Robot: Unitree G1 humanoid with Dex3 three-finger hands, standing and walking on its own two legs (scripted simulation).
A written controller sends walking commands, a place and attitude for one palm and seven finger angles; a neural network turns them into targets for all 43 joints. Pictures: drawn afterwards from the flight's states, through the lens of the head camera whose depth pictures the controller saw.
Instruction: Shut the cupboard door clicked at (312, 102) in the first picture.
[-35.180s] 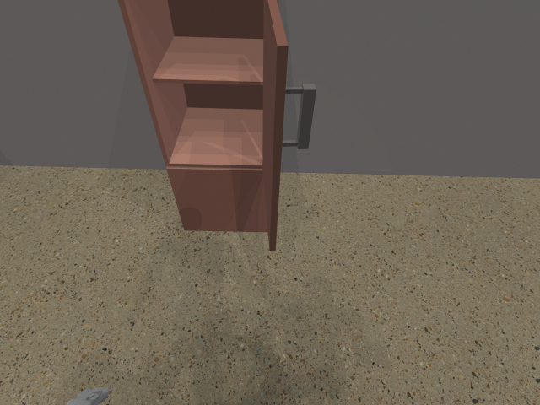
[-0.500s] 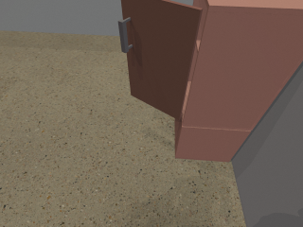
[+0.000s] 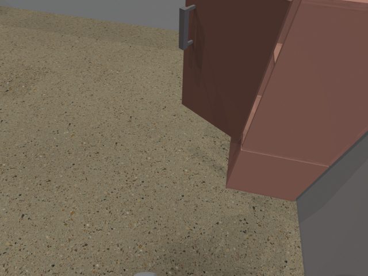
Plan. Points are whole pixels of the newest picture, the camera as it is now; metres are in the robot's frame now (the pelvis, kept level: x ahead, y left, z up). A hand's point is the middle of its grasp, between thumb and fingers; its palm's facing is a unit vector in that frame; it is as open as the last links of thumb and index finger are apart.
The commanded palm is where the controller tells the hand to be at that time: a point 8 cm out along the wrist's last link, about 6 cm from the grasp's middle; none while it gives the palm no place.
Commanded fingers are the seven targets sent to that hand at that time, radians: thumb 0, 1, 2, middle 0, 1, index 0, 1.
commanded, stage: walk to a spot facing it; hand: left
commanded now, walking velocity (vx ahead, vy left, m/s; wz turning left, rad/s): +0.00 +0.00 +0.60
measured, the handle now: (187, 27) +0.90 +0.02 +0.09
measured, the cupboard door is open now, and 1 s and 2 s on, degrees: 59 59 59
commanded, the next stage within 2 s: none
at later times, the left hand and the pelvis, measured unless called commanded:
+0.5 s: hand out of the picture +0.02 +0.22 -0.16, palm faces +0.26 -0.91 -0.31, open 7.4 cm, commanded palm none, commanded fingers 0.00 0.90 0.90 -0.20 -0.30 -0.20 -0.30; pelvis -0.02 -0.02 +0.00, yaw +16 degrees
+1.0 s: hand out of the picture -0.10 +0.22 -0.17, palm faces +0.58 -0.77 -0.25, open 7.4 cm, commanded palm none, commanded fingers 0.00 0.90 0.90 -0.20 -0.30 -0.20 -0.30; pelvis -0.02 +0.01 +0.00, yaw +35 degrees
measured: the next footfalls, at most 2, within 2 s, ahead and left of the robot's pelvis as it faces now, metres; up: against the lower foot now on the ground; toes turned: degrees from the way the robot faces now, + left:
right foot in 0.48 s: +0.04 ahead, -0.13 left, +0.00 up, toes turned +16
left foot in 0.84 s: -0.06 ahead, +0.12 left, +0.00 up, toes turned +34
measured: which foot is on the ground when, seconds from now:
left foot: down 0.00-0.46, up 0.48-0.82, down 0.84-1.00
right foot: down 0.00-0.06, up 0.08-0.46, down 0.48-0.84, up 0.86-1.00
